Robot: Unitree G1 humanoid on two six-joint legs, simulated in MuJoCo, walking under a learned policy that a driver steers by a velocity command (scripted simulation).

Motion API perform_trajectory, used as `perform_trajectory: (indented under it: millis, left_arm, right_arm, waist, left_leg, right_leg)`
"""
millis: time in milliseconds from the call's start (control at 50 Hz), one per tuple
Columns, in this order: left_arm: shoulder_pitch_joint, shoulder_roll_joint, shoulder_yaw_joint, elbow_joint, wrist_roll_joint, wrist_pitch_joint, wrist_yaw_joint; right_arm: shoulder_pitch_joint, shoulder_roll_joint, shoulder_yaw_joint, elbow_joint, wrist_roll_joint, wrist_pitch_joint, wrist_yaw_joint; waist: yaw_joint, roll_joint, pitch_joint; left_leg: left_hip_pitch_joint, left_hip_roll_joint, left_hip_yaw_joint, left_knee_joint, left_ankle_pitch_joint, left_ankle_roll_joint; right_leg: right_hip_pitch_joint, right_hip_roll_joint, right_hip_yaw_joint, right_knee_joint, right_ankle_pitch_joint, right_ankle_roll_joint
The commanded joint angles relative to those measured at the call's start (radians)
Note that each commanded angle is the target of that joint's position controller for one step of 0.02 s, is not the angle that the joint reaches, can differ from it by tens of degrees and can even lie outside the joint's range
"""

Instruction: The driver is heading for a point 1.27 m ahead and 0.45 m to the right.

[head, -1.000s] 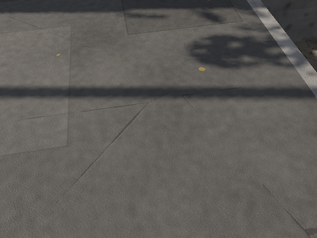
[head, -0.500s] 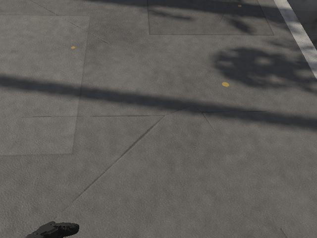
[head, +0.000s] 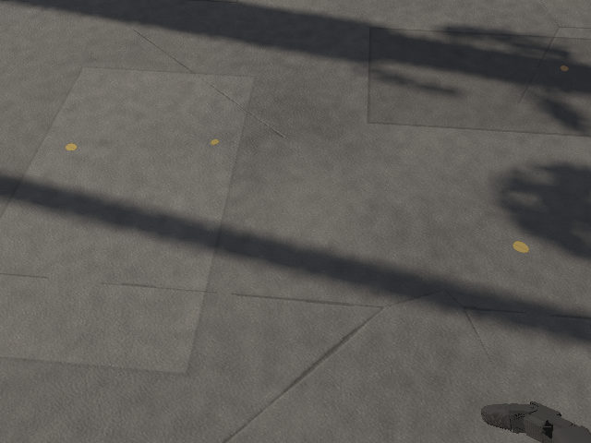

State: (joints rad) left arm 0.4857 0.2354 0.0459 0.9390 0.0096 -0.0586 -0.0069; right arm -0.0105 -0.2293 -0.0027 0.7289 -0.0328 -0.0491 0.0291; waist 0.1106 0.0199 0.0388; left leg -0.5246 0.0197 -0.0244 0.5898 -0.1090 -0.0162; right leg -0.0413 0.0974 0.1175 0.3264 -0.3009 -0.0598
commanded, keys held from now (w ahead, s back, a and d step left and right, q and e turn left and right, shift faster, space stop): e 0.94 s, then no key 0.06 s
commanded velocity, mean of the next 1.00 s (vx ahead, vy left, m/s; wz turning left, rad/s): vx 0.09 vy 0.00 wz -0.55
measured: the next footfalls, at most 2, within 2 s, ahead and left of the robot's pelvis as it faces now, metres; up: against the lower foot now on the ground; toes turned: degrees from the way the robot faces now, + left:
left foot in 0.06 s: +0.18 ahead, +0.11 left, +0.00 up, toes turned -3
right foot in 0.52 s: +0.15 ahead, -0.11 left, +0.00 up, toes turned -21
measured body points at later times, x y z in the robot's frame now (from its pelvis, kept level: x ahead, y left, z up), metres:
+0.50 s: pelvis +0.11 +0.00 -0.01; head +0.14 -0.02 +0.44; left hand +0.35 +0.20 -0.11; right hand +0.10 -0.28 -0.14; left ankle +0.14 +0.11 -0.74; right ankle +0.11 -0.09 -0.74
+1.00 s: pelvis +0.12 +0.01 -0.01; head +0.16 +0.00 +0.44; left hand +0.37 +0.19 -0.13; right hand +0.09 -0.29 -0.10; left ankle +0.19 +0.09 -0.74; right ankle +0.11 -0.10 -0.74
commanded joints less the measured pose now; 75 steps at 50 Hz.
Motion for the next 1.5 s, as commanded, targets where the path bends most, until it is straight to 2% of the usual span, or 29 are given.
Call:
perform_trajectory:
  millis: [20, 40, 60, 80, 100, 120, 160, 320, 480, 500, 520, 540, 560, 600, 640, 860, 960, 980, 1000, 1020, 1040, 1080, 1140, 1260, 1340, 1360, 1400, 1440, 1500]
  left_arm:
    - [-0.046, 0.180, 0.043, -0.063, -0.007, -0.003, 0.012]
    - [-0.052, 0.166, 0.042, -0.070, -0.019, -0.007, 0.011]
    - [-0.062, 0.111, 0.029, -0.121, -0.033, -0.014, 0.014]
    - [0.094, 0.054, 0.020, -0.126, -0.053, 0.004, 0.031]
    - [0.077, 0.145, 0.042, -0.095, -0.011, 0.029, 0.042]
    - [0.009, 0.138, 0.047, -0.098, 0.004, 0.041, 0.034]
    - [-0.060, 0.111, 0.050, -0.116, 0.016, 0.063, 0.013]
    - [-0.202, 0.069, 0.037, -0.203, 0.017, 0.116, -0.030]
    - [-0.310, 0.102, 0.032, -0.288, 0.012, 0.111, -0.038]
    - [-0.278, 0.115, 0.035, -0.276, 0.019, 0.097, -0.032]
    - [-0.232, 0.195, 0.054, -0.272, 0.031, 0.080, -0.017]
    - [-0.218, 0.336, 0.085, -0.298, 0.017, 0.078, -0.009]
    - [-0.130, 0.306, 0.092, -0.271, 0.000, 0.084, -0.002]
    - [-0.247, 0.215, 0.061, -0.273, 0.002, 0.096, 0.011]
    - [-0.332, 0.169, 0.047, -0.297, -0.005, 0.098, 0.016]
    - [-0.250, 0.224, 0.072, -0.279, 0.014, 0.099, -0.003]
    - [-0.317, 0.216, 0.074, -0.281, 0.003, 0.106, -0.009]
    - [-0.316, 0.190, 0.065, -0.282, -0.007, 0.104, -0.002]
    - [-0.257, 0.117, 0.047, -0.283, -0.008, 0.100, 0.003]
    - [-0.263, 0.150, 0.057, -0.288, 0.006, 0.100, 0.012]
    - [-0.263, 0.196, 0.067, -0.276, 0.035, 0.100, 0.012]
    - [-0.221, 0.160, 0.056, -0.233, 0.031, 0.097, -0.004]
    - [-0.235, 0.155, 0.044, -0.211, 0.046, 0.086, -0.026]
    - [-0.403, 0.105, 0.013, -0.246, 0.023, 0.048, -0.023]
    - [-0.291, 0.090, 0.008, -0.217, 0.010, 0.019, 0.008]
    - [-0.229, 0.109, 0.013, -0.199, 0.014, 0.007, 0.021]
    - [-0.046, 0.304, 0.055, -0.179, 0.031, -0.003, 0.048]
    - [-0.148, 0.210, 0.038, -0.183, 0.034, -0.004, 0.041]
    - [-0.198, 0.121, 0.011, -0.188, 0.022, -0.024, 0.034]
  right_arm:
    - [0.112, -0.113, -0.034, -0.025, 0.001, -0.029, -0.026]
    - [0.202, -0.156, -0.047, -0.006, -0.010, -0.045, -0.039]
    - [0.344, -0.239, -0.065, -0.004, -0.031, -0.052, -0.056]
    - [0.347, -0.296, -0.081, -0.011, -0.015, -0.027, -0.052]
    - [0.321, -0.210, -0.072, -0.014, 0.015, -0.009, -0.048]
    - [0.258, -0.131, -0.049, -0.024, 0.018, -0.009, -0.049]
    - [0.193, -0.084, -0.032, -0.028, 0.011, -0.010, -0.054]
    - [0.205, -0.126, -0.053, 0.000, 0.007, -0.006, -0.059]
    - [0.253, -0.217, -0.091, 0.012, 0.014, 0.042, -0.047]
    - [0.285, -0.211, -0.093, 0.024, 0.011, 0.052, -0.046]
    - [0.344, -0.168, -0.085, 0.022, 0.002, 0.062, -0.041]
    - [0.312, -0.099, -0.062, -0.057, 0.009, 0.073, -0.044]
    - [0.238, -0.152, -0.070, -0.056, 0.003, 0.089, -0.054]
    - [0.230, -0.141, -0.071, -0.046, 0.024, 0.088, -0.051]
    - [0.260, -0.164, -0.080, -0.028, 0.001, 0.085, -0.047]
    - [0.181, -0.126, -0.064, -0.087, 0.018, 0.093, -0.054]
    - [0.286, -0.119, -0.058, -0.073, 0.029, 0.072, -0.071]
    - [0.314, -0.141, -0.063, -0.065, 0.021, 0.063, -0.079]
    - [0.292, -0.217, -0.074, -0.083, 0.005, 0.059, -0.087]
    - [0.213, -0.292, -0.090, -0.109, 0.001, 0.063, -0.076]
    - [0.251, -0.237, -0.080, -0.096, -0.003, 0.062, -0.066]
    - [0.195, -0.145, -0.054, -0.082, 0.001, 0.053, -0.047]
    - [0.252, -0.153, -0.061, -0.037, 0.018, 0.043, -0.036]
    - [0.400, -0.208, -0.095, 0.040, 0.014, 0.028, -0.023]
    - [0.336, -0.211, -0.108, 0.037, 0.023, 0.037, -0.017]
    - [0.316, -0.184, -0.105, 0.031, 0.028, 0.033, -0.020]
    - [0.235, -0.049, -0.067, -0.053, 0.045, 0.013, -0.017]
    - [0.248, -0.148, -0.089, -0.025, 0.011, 0.018, -0.012]
    - [0.287, -0.132, -0.090, 0.015, -0.002, 0.033, 0.019]
  waist:
    - [-0.125, -0.086, -0.043]
    - [-0.163, -0.054, -0.105]
    - [-0.209, 0.066, -0.250]
    - [-0.151, 0.231, -0.388]
    - [-0.141, 0.092, -0.325]
    - [-0.124, 0.047, -0.189]
    - [-0.095, 0.095, -0.095]
    - [-0.078, 0.121, -0.091]
    - [-0.110, 0.115, -0.082]
    - [-0.098, 0.052, -0.096]
    - [-0.093, -0.169, -0.120]
    - [-0.089, -0.369, -0.100]
    - [-0.013, -0.202, -0.144]
    - [-0.091, -0.142, -0.055]
    - [-0.124, -0.159, -0.070]
    - [-0.078, -0.140, -0.088]
    - [-0.143, -0.144, -0.101]
    - [-0.153, -0.105, -0.102]
    - [-0.115, 0.094, -0.109]
    - [-0.112, 0.224, -0.036]
    - [-0.116, 0.129, -0.046]
    - [-0.077, 0.112, -0.001]
    - [-0.099, 0.138, 0.019]
    - [-0.176, 0.136, 0.023]
    - [-0.088, 0.099, 0.008]
    - [-0.052, 0.058, -0.017]
    - [0.036, -0.267, -0.118]
    - [-0.044, -0.099, 0.052]
    - [-0.084, -0.125, 0.061]
  left_leg:
    - [0.294, -0.067, 0.028, -0.136, 0.055, 0.024]
    - [0.458, 0.001, -0.021, -0.177, 0.129, 0.052]
    - [0.691, 0.265, -0.226, -0.139, 0.347, 0.108]
    - [0.816, 0.511, -0.471, -0.121, 0.621, 0.248]
    - [0.701, 0.456, -0.469, -0.141, 0.547, 0.268]
    - [0.583, 0.387, -0.337, -0.178, 0.511, 0.241]
    - [0.443, 0.297, -0.165, -0.241, 0.536, 0.201]
    - [0.349, 0.267, 0.059, -0.288, 0.452, 0.215]
    - [0.333, 0.300, 0.116, -0.139, 0.151, 0.150]
    - [0.297, 0.271, 0.148, -0.046, 0.059, 0.104]
    - [0.181, 0.190, 0.222, 0.186, -0.156, 0.039]
    - [-0.088, 0.000, 0.210, 0.376, -0.576, -0.026]
    - [-0.098, 0.014, 0.059, 0.516, -0.565, -0.030]
    - [-0.086, 0.039, 0.000, 0.508, -0.394, -0.022]
    - [-0.035, 0.023, 0.013, 0.488, -0.303, -0.021]
    - [0.074, -0.047, -0.016, 0.214, -0.308, -0.010]
    - [0.319, -0.086, -0.008, -0.118, -0.216, 0.030]
    - [0.416, -0.028, -0.048, -0.249, -0.161, 0.045]
    - [0.478, 0.208, -0.279, -0.365, -0.244, 0.096]
    - [0.354, 0.358, -0.485, -0.404, -0.146, 0.208]
    - [0.301, 0.347, -0.462, -0.391, -0.177, 0.252]
    - [0.301, 0.209, -0.341, -0.423, -0.398, 0.196]
    - [0.421, 0.148, -0.311, -0.440, -0.369, 0.200]
    - [0.457, 0.141, -0.350, -0.404, -0.293, 0.244]
    - [0.245, 0.095, -0.356, -0.322, -0.282, 0.215]
    - [0.110, 0.054, -0.333, -0.252, -0.299, 0.177]
    - [-0.233, -0.131, -0.071, 0.179, -0.461, 0.091]
    - [-0.268, -0.015, -0.084, 0.385, -0.342, 0.102]
    - [-0.239, 0.012, -0.043, 0.461, -0.189, 0.066]
  right_leg:
    - [-0.115, -0.177, 0.173, 0.140, 0.673, -0.062]
    - [-0.175, -0.121, 0.138, 0.292, 0.617, -0.030]
    - [-0.321, -0.069, 0.068, 0.550, 0.255, 0.001]
    - [-0.473, 0.037, -0.044, 0.791, -0.367, 0.013]
    - [-0.515, -0.034, -0.046, 0.875, -0.324, 0.012]
    - [-0.528, -0.061, -0.044, 0.882, -0.257, 0.020]
    - [-0.508, -0.103, -0.062, 0.846, -0.163, 0.047]
    - [-0.459, -0.117, -0.117, 0.654, 0.009, 0.078]
    - [-0.238, -0.087, -0.197, 0.248, -0.014, 0.016]
    - [-0.151, -0.077, -0.171, 0.138, 0.067, 0.002]
    - [-0.040, -0.239, 0.064, 0.000, 0.194, -0.032]
    - [0.016, -0.500, 0.435, -0.018, 0.557, -0.202]
    - [0.022, -0.485, 0.380, 0.008, 0.599, -0.280]
    - [-0.079, -0.348, 0.217, 0.000, 0.502, -0.216]
    - [-0.101, -0.267, 0.151, 0.006, 0.520, -0.171]
    - [-0.144, -0.246, 0.325, 0.016, 0.286, -0.180]
    - [-0.222, -0.191, 0.382, 0.069, 0.295, -0.098]
    - [-0.290, -0.145, 0.349, 0.112, 0.183, -0.044]
    - [-0.385, -0.039, 0.211, 0.294, -0.080, 0.017]
    - [-0.495, 0.111, 0.019, 0.471, -0.257, 0.042]
    - [-0.439, 0.044, 0.065, 0.617, -0.239, 0.042]
    - [-0.452, 0.031, 0.071, 0.670, -0.102, 0.041]
    - [-0.524, -0.028, -0.054, 0.634, -0.049, 0.067]
    - [-0.441, -0.042, -0.122, 0.329, -0.111, 0.087]
    - [-0.105, -0.021, -0.141, 0.028, 0.037, 0.034]
    - [0.084, -0.056, -0.106, -0.012, 0.103, 0.022]
    - [0.335, -0.474, 0.404, -0.186, -0.414, -0.077]
    - [0.116, -0.481, 0.395, -0.208, -0.411, -0.142]
    - [0.072, -0.352, 0.112, -0.220, -0.049, -0.086]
